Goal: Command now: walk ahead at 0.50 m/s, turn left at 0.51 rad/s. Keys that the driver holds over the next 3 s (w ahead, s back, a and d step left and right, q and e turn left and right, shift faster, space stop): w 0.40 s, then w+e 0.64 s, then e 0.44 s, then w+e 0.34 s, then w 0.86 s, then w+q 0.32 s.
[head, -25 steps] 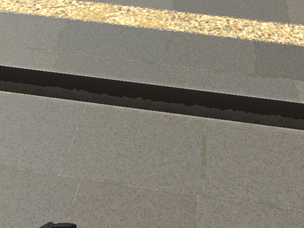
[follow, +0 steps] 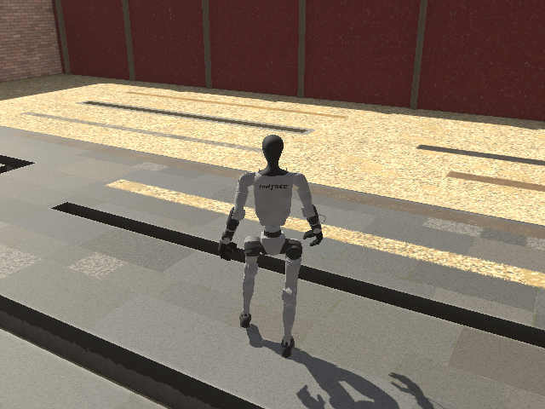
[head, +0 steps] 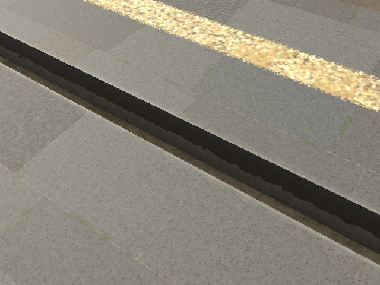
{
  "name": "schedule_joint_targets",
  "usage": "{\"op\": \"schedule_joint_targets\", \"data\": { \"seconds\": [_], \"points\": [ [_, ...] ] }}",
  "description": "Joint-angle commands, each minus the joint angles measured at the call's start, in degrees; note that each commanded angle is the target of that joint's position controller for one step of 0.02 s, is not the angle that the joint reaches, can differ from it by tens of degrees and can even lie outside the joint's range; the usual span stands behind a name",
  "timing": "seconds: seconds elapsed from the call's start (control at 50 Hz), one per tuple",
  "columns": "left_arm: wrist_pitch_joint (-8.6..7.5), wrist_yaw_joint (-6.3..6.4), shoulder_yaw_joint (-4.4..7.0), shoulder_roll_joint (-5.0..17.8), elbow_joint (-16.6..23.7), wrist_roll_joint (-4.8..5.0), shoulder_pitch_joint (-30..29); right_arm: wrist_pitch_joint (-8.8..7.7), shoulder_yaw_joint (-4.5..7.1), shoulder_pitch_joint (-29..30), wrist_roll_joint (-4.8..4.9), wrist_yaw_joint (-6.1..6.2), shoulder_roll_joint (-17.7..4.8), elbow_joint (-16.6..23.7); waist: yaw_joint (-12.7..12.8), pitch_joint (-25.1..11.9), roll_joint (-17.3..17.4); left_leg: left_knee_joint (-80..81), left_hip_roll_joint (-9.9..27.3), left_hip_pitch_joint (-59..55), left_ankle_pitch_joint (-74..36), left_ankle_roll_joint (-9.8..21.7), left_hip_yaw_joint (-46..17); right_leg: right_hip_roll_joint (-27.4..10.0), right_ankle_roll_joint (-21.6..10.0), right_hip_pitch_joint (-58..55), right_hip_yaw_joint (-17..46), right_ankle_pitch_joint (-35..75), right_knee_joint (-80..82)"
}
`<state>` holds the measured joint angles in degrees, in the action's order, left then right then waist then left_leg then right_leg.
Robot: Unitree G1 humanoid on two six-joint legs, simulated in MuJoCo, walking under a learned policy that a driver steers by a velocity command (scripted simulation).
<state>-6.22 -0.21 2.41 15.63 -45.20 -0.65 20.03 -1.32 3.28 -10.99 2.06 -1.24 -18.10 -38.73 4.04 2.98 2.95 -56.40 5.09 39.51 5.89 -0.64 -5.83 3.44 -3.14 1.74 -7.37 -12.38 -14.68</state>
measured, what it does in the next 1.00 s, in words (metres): walks ahead: left foot, then right foot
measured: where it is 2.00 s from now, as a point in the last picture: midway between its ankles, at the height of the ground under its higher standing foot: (237, 199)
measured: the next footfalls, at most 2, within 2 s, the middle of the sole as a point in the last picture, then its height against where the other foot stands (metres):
left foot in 0.24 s outside the picture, level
right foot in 0.80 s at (237, 254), level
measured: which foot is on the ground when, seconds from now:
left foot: up 0.00-0.22, down 0.24-0.82, up 0.84-1.00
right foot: down 0.00-0.24, up 0.26-0.78, down 0.80-1.00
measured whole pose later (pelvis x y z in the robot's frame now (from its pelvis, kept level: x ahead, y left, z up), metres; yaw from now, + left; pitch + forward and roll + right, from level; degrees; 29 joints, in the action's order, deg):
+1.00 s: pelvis +0.54 +0.00 +0.00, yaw -12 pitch +2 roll +0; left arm -2.3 -1.5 3.5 16.3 -39.2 0.2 16.8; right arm -5.4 2.5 -11.5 -0.2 0.0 -17.3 -41.5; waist 1.1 2.6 0.9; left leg -62.8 4.8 32.2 18.4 -1.9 -4.1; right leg 6.1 -5.3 16.4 2.8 -8.9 -24.1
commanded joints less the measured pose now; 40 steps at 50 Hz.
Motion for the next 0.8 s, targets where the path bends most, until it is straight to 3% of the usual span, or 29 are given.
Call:
{"op": "schedule_joint_targets", "data": {
  "seconds": [0.02,0.1,0.14,0.18,0.2,0.22,0.24,0.26,0.28,0.3,0.32,0.34,0.36,0.4,0.44,0.48,0.58,0.7,0.74,0.76,0.78,0.8],
  "points": [
    [-0.70,0.22,2.18,9.1,3.7,0.22,-3.2,-1.16,-0.16,4.5,-0.62,-0.79,-0.3,5.0,-0.1,1.0,-5.1,9.6,0.3,-0.1,-7.6,0.5,2.3,-15.3,-5.6,0.5,6.0,23.7,7.1],
    [0.62,-0.02,2.39,10.1,0.1,1.48,1.4,-1.53,-0.71,11.0,-0.70,-1.36,0.7,7.4,1.5,2.8,-4.4,19.3,-0.9,-1.0,-7.7,2.4,5.1,-17.4,-6.2,-5.2,3.8,29.0,6.4],
    [1.47,-0.05,2.50,10.9,-1.2,1.96,2.1,-1.59,-0.50,12.6,-0.80,-1.86,0.2,8.6,0.6,2.4,-4.9,21.5,-2.1,-2.6,-4.1,3.7,6.5,-19.0,-6.7,-8.4,3.4,34.3,4.7],
    [1.90,0.40,3.06,12.8,-1.6,2.43,0.9,-1.26,0.54,10.6,-1.13,-1.76,-2.2,8.8,-2.4,-0.5,-7.5,23.4,-4.7,-8.8,1.2,5.5,8.1,-19.4,-6.0,-10.4,2.6,48.9,-1.1],
    [2.26,0.66,3.19,13.4,-2.0,2.54,0.6,-1.03,1.54,6.2,-1.36,-1.45,-4.2,8.0,-5.4,-3.8,-8.6,24.7,-6.2,-15.2,2.2,6.7,8.8,-19.1,-5.3,-10.9,2.1,55.2,-6.9],
    [2.75,0.95,2.85,12.8,-2.0,2.75,-0.4,-0.91,2.96,-2.4,-1.38,-0.86,-6.7,5.6,-10.2,-8.6,-8.1,28.9,-7.5,-27.4,-1.9,8.5,9.4,-17.2,-3.6,-7.2,0.1,55.5,-16.8],
    [2.52,1.18,1.79,10.9,-0.8,2.10,-0.7,-0.38,4.21,-12.5,-1.76,0.27,-10.2,3.2,-13.9,-15.7,-4.7,26.6,-0.5,-46.4,-5.1,11.4,0.8,-15.0,-1.8,6.4,-0.3,40.0,-32.3],
    [1.35,0.17,-0.89,2.8,1.0,0.39,6.4,-0.45,4.58,-13.7,-1.87,0.83,-15.1,2.4,-8.0,-22.1,9.5,28.7,15.3,-65.9,-1.7,21.2,-27.2,-3.4,1.8,31.3,1.7,-14.0,-53.1],
    [0.03,-0.52,0.09,7.3,-0.3,1.85,3.9,-0.61,3.35,-14.7,-1.37,0.67,-9.9,2.5,-11.0,-25.7,5.2,35.5,17.9,-64.1,6.3,23.3,-36.7,-3.1,1.6,37.4,11.9,-23.4,-61.3],
    [-0.37,-0.64,1.15,9.9,2.1,3.59,-2.2,-0.98,2.30,-11.1,-1.20,0.37,-7.2,2.2,-10.5,-14.9,2.5,37.8,14.9,-55.7,5.6,19.9,-27.3,-5.8,1.3,41.4,11.8,-19.1,-61.7],
    [-0.50,-0.36,0.87,9.0,3.1,3.30,-5.2,-1.30,1.82,-7.2,-1.20,0.13,-5.8,2.0,-8.3,-9.0,-0.5,39.3,12.0,-47.0,2.5,17.5,-19.7,-8.4,1.5,40.7,10.6,-13.3,-58.0],
    [-0.29,-0.05,0.96,8.3,3.0,2.16,-5.8,-1.65,1.36,-4.0,-1.50,-0.10,-4.3,2.1,-6.2,-5.6,-1.6,41.1,9.5,-39.9,-1.5,16.0,-14.8,-9.9,2.2,38.5,10.2,-9.6,-54.3],
    [0.26,-0.10,1.10,7.8,2.3,1.64,-4.0,-2.04,0.98,-2.2,-2.15,-0.25,-3.0,2.4,-4.2,-4.8,0.0,43.1,7.6,-35.0,-3.9,15.3,-11.5,-11.2,2.7,34.6,10.8,-6.5,-52.3],
    [1.48,-0.42,0.95,6.2,1.4,1.42,-1.0,-2.76,1.27,-1.8,-2.25,-0.40,-3.6,2.0,-2.4,-4.4,1.0,46.2,7.0,-29.7,-6.0,16.1,-8.8,-11.5,4.4,30.9,10.3,-3.9,-50.5],
    [2.55,-0.20,0.92,5.6,1.7,1.51,-2.4,-3.64,1.59,-2.2,-2.50,-0.18,-4.7,0.9,-2.3,-2.8,0.2,48.4,7.2,-27.5,-6.9,16.5,-4.8,-11.8,5.9,32.7,10.5,0.2,-47.7],
    [2.87,0.10,0.87,5.2,2.8,1.54,-6.2,-4.23,1.76,-4.2,-3.04,0.31,-5.3,-0.7,-3.7,-0.9,-0.1,49.3,6.9,-28.1,-7.2,15.3,-1.6,-11.8,6.1,36.3,11.8,6.4,-43.1],
    [2.44,-1.09,0.63,3.9,5.3,1.73,-13.5,-4.30,1.66,-7.0,-2.86,1.08,-6.3,-3.2,-6.9,0.6,-0.1,49.3,6.2,-33.0,-8.0,11.7,5.7,-9.0,4.2,37.4,11.6,19.5,-27.9],
    [2.31,-3.72,-0.03,2.5,10.4,1.78,-20.8,-2.42,1.80,-11.8,-2.21,1.77,-6.7,-7.0,-9.7,2.7,-0.6,43.7,9.7,-45.6,-16.4,10.2,9.2,-7.6,1.3,42.6,7.8,13.3,-20.0],
    [2.24,-4.53,0.45,3.3,11.3,1.66,-19.3,-1.50,1.92,-10.7,-1.91,2.21,-7.3,-6.8,-8.0,0.7,1.6,38.3,10.0,-47.0,-31.5,8.5,10.8,-5.2,-0.5,37.8,4.4,7.0,-19.5],
    [2.60,-4.56,1.29,4.9,11.2,1.57,-16.1,-1.21,2.18,-10.2,-1.78,2.66,-8.2,-6.6,-6.1,-2.2,3.0,33.3,9.6,-47.1,-43.0,7.6,11.8,-2.9,-1.9,32.1,2.3,3.9,-20.1],
    [2.82,-4.27,2.66,7.4,10.3,1.63,-9.6,-0.76,2.38,-9.4,-1.70,3.08,-9.2,-6.4,-1.9,-6.5,3.5,24.6,8.7,-45.4,-49.8,6.4,13.1,-0.7,-3.7,22.7,1.5,3.1,-19.3],
    [3.13,-3.37,4.45,10.6,8.5,1.74,-0.6,-0.81,2.25,-8.4,-1.45,3.44,-9.4,-5.8,3.1,-11.2,1.8,11.6,6.4,-37.9,-45.3,4.3,14.9,-0.5,-6.2,8.2,4.2,6.4,-16.3]
  ]
}}
Over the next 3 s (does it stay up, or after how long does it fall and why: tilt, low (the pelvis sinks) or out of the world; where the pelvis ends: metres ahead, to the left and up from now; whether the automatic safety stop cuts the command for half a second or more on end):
stays up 1.20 -0.60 0.00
